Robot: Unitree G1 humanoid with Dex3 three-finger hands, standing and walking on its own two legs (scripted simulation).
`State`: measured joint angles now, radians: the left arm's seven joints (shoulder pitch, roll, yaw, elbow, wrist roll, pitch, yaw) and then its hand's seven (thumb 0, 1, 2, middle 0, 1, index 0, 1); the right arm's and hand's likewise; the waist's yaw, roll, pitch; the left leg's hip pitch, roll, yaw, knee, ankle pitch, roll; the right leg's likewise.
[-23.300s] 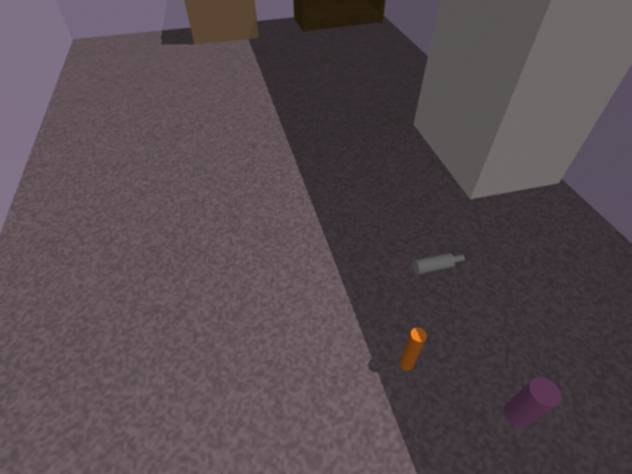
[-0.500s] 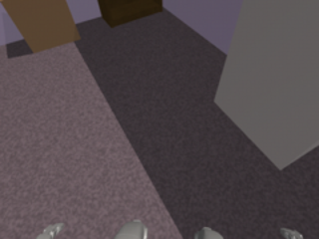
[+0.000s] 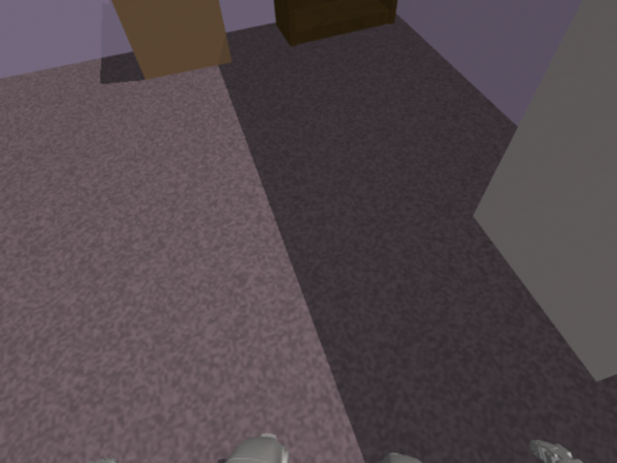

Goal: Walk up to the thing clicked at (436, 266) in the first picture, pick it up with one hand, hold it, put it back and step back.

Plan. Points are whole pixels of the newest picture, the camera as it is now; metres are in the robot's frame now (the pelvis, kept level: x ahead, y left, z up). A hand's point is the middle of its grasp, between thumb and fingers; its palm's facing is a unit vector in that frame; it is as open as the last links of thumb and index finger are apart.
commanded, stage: walk up
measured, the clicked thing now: out of the picture -0.01 -0.61 -0.72
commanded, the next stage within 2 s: stand in 0.66 s
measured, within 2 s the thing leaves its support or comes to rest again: neither
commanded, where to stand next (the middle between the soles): +0.05 +0.00 m, yaw +1 degrees
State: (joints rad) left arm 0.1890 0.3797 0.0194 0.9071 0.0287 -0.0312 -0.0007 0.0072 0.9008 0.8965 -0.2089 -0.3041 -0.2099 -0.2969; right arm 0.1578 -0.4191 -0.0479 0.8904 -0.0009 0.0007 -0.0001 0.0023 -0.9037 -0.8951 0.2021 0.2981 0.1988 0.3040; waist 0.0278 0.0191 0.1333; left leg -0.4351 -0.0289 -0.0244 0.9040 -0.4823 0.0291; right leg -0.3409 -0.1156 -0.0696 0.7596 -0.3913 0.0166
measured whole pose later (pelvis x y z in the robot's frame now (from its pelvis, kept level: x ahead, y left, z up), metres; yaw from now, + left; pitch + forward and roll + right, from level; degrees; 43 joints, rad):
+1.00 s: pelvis +0.01 +0.00 +0.03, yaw +3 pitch -1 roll +0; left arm 0.08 0.36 0.01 1.16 0.01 -0.02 -0.01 0.01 0.90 0.90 -0.21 -0.30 -0.21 -0.30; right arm 0.07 -0.35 -0.01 1.15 -0.01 -0.01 0.01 0.00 -0.90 -0.90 0.20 0.30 0.20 0.30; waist 0.00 0.00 0.05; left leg -0.17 0.01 -0.05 0.36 -0.17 -0.03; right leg -0.11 -0.04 -0.05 0.35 -0.21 0.03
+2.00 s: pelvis +0.02 +0.00 +0.03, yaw +2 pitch -1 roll +0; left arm 0.11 0.35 0.01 1.15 0.01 -0.01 -0.01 0.01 0.90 0.90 -0.21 -0.30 -0.21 -0.30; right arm 0.09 -0.35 0.01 1.15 -0.01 -0.01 0.01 0.00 -0.90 -0.90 0.20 0.30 0.20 0.30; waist 0.00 0.01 0.05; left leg -0.14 0.03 -0.04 0.33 -0.17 -0.03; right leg -0.09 -0.03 -0.05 0.32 -0.21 0.02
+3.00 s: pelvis +0.03 +0.00 +0.03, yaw +1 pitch -2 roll +0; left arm 0.12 0.35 0.01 1.13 0.01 -0.01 -0.01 0.01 0.90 0.90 -0.21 -0.30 -0.21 -0.30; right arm 0.10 -0.35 0.01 1.13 -0.01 -0.01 0.00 0.00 -0.90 -0.90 0.20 0.30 0.20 0.30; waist 0.00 0.01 0.05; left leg -0.12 0.02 -0.03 0.32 -0.18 -0.03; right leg -0.07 -0.03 -0.04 0.31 -0.22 0.02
